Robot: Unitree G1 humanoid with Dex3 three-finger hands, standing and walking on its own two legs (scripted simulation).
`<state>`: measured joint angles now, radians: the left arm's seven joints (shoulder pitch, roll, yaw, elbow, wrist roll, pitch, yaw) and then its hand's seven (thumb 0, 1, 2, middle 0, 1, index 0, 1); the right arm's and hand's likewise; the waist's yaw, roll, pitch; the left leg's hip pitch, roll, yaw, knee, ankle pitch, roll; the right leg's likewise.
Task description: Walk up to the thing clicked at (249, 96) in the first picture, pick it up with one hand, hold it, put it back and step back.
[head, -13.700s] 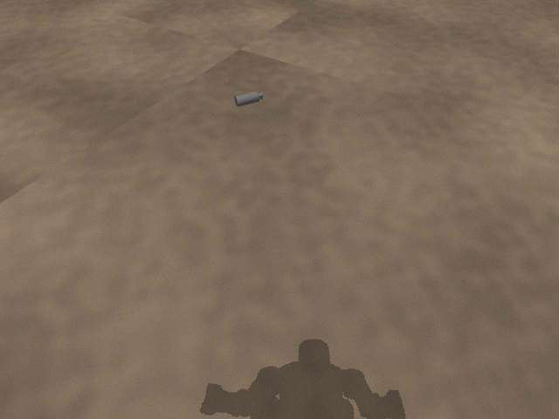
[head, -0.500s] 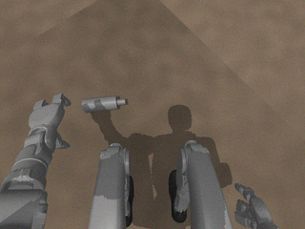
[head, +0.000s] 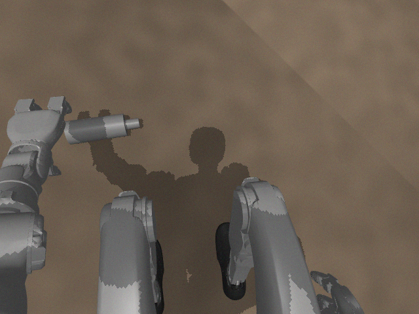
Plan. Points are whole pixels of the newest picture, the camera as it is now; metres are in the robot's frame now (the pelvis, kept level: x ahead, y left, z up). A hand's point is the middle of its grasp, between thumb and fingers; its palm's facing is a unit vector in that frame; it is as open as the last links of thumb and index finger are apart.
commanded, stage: rise first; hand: left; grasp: from above
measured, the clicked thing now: (104, 127) +0.53 +0.23 -0.34
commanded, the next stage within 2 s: none
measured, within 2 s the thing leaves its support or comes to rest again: neither
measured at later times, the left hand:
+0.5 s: hand (64, 138) +0.46 +0.29 -0.21, palm faces -0.46 -0.08 -0.88, open 14.0 cm
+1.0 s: hand (67, 135) +0.47 +0.29 -0.23, palm faces -0.47 -0.07 -0.88, open 14.0 cm
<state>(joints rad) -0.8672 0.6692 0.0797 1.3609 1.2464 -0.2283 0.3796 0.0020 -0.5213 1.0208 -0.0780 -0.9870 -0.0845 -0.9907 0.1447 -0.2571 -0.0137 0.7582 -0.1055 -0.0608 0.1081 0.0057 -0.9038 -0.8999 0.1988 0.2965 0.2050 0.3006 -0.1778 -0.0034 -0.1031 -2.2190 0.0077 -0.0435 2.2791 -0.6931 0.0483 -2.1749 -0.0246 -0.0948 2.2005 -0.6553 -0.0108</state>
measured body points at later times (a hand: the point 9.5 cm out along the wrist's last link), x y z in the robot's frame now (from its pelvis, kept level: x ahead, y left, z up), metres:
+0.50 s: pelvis +0.01 +0.00 -0.02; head +0.27 +0.06 +0.34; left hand +0.48 +0.29 -0.16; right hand +0.06 -0.28 -0.13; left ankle +0.08 +0.11 -0.34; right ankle +0.10 -0.12 -0.34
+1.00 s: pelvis +0.01 +0.00 -0.04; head +0.27 +0.06 +0.32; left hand +0.49 +0.29 -0.18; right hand +0.05 -0.28 -0.14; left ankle +0.08 +0.11 -0.34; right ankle +0.10 -0.12 -0.34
